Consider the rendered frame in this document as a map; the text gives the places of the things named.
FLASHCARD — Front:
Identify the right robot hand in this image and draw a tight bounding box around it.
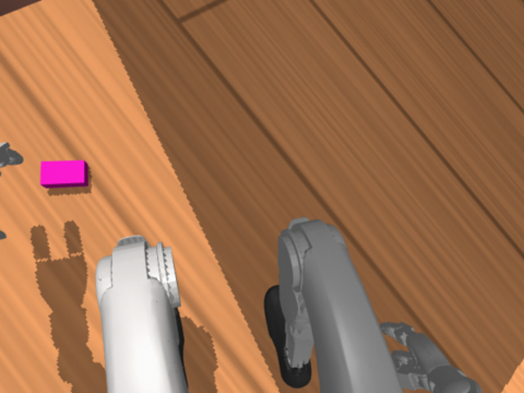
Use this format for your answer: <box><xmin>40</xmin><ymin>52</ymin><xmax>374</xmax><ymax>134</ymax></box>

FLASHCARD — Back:
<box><xmin>380</xmin><ymin>322</ymin><xmax>451</xmax><ymax>391</ymax></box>

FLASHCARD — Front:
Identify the right robot foot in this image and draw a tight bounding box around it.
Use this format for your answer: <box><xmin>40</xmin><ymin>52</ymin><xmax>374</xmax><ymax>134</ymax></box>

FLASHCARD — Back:
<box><xmin>264</xmin><ymin>285</ymin><xmax>312</xmax><ymax>388</ymax></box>

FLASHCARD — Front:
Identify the left robot foot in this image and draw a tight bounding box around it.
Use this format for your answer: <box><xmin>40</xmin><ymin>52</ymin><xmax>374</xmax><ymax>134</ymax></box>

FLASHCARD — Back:
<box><xmin>174</xmin><ymin>308</ymin><xmax>188</xmax><ymax>388</ymax></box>

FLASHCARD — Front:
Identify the small box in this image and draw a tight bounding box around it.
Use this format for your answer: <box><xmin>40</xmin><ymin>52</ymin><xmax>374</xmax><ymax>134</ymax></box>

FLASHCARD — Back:
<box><xmin>40</xmin><ymin>160</ymin><xmax>88</xmax><ymax>188</ymax></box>

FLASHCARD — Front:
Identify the left robot hand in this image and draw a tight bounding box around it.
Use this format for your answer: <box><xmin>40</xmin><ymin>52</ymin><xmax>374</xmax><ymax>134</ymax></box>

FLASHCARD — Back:
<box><xmin>0</xmin><ymin>142</ymin><xmax>24</xmax><ymax>240</ymax></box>

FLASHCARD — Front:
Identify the right robot arm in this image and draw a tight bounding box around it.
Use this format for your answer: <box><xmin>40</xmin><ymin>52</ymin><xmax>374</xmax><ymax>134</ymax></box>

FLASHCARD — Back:
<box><xmin>427</xmin><ymin>365</ymin><xmax>483</xmax><ymax>393</ymax></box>

